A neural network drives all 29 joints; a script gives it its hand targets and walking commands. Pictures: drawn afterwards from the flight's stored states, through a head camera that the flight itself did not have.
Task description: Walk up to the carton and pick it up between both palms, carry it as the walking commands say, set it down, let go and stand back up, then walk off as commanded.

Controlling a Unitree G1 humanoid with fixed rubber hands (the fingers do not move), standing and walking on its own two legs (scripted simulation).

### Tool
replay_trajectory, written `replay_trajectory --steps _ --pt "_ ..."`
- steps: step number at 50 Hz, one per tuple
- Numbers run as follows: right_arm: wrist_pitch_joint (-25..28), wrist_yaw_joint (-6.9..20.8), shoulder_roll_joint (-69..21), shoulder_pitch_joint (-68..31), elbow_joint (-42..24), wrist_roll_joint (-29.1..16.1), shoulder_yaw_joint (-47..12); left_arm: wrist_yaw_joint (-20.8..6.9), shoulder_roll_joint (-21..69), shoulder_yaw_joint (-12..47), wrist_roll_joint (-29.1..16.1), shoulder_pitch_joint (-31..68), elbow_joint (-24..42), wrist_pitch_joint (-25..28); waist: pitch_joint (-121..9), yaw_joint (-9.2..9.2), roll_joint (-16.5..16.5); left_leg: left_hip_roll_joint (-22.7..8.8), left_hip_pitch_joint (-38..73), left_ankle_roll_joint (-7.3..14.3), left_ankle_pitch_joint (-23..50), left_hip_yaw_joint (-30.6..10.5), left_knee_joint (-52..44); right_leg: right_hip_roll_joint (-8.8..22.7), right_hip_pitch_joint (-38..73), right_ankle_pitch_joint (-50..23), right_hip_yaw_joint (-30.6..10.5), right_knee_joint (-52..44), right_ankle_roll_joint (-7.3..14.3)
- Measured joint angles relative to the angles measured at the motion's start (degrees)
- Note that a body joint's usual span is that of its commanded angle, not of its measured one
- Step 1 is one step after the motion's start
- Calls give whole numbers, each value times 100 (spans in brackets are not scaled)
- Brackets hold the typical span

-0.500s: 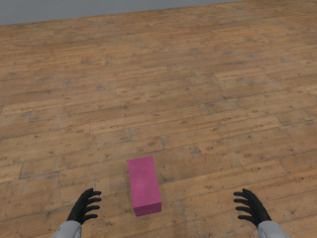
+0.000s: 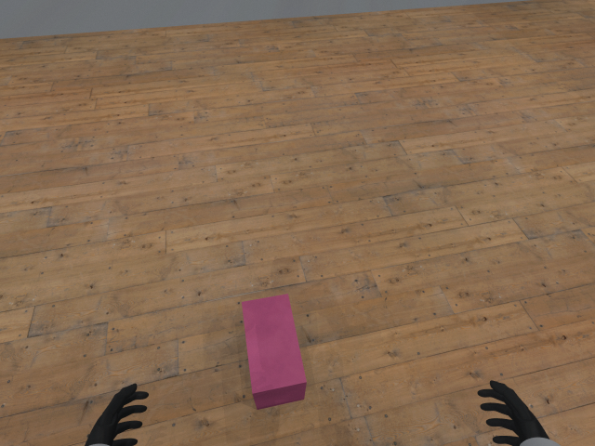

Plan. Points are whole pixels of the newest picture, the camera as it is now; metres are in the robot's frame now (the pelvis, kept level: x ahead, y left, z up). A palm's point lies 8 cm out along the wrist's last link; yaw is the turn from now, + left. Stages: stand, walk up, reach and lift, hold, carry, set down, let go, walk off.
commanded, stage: stand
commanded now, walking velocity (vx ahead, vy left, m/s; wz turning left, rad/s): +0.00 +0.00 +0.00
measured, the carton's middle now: (272, 350) +0.46 +0.08 -0.67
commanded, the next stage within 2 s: walk off in 1.60 s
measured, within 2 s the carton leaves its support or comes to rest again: neither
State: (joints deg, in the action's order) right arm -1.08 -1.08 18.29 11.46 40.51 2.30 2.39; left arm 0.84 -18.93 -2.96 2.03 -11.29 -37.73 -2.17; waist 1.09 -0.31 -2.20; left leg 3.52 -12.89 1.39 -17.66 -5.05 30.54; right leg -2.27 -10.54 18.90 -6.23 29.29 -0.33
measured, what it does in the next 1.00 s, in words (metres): stands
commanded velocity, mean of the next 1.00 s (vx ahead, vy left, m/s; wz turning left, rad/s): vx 0.00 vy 0.00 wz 0.00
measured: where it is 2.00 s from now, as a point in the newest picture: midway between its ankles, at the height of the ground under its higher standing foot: outside the picture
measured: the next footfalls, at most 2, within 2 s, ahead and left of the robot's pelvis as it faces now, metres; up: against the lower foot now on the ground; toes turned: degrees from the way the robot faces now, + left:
none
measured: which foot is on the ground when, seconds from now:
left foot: down 0.00-1.00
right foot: down 0.00-1.00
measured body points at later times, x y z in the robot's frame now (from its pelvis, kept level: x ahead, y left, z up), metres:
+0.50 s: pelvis +0.01 +0.00 +0.00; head +0.02 +0.01 +0.45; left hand +0.15 +0.29 -0.10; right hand +0.14 -0.29 -0.09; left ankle -0.02 +0.11 -0.73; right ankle -0.04 -0.13 -0.73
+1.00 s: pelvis -0.01 -0.01 +0.01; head -0.01 +0.00 +0.46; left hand +0.10 +0.30 -0.11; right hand +0.10 -0.31 -0.10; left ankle -0.02 +0.11 -0.73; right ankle -0.04 -0.13 -0.73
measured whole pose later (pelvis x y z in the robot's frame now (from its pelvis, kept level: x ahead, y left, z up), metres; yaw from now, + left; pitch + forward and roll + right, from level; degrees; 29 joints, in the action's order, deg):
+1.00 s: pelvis -0.01 -0.01 +0.01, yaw +0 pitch -2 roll +0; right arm 0.2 -1.0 20.7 7.6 55.3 1.3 0.9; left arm 1.4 -21.1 -0.8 1.3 -8.5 -53.6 0.4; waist 1.6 -0.1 -1.1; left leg 2.8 -7.7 0.8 -12.7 -5.6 22.6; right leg -2.2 -5.4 14.0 -5.9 21.5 0.1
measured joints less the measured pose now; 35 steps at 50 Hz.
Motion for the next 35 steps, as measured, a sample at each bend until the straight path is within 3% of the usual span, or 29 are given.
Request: replay_trajectory --steps 35 --pt "99 -24 148 -365 1070 -74 -89 89 -138 167 -57 267 -1167 214 24 20 81 -21 467 -15 283 -22 -586 38 455 -269 1 -560 16"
